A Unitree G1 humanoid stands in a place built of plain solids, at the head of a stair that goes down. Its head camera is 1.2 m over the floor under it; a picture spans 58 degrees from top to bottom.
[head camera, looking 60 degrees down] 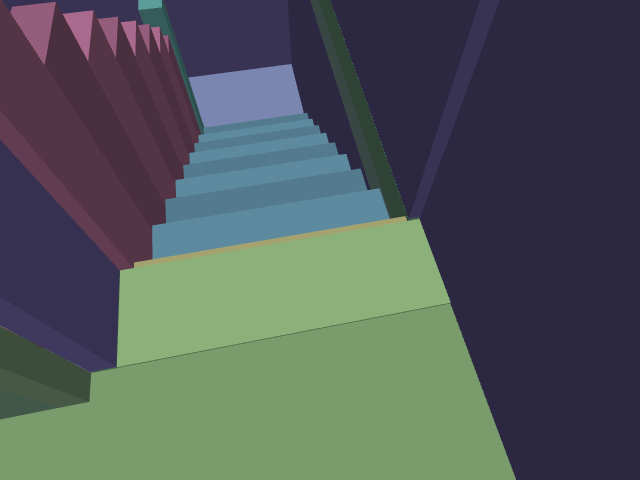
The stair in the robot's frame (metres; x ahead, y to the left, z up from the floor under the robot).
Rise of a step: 0.18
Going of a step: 0.25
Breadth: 0.88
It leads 11 degrees to the left of straight ahead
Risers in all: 9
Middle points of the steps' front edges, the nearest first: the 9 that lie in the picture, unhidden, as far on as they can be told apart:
0.70 0.15 0.00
0.94 0.20 -0.17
1.19 0.25 -0.35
1.43 0.29 -0.53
1.68 0.34 -0.70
1.92 0.39 -0.88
2.17 0.44 -1.06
2.41 0.49 -1.23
2.65 0.54 -1.41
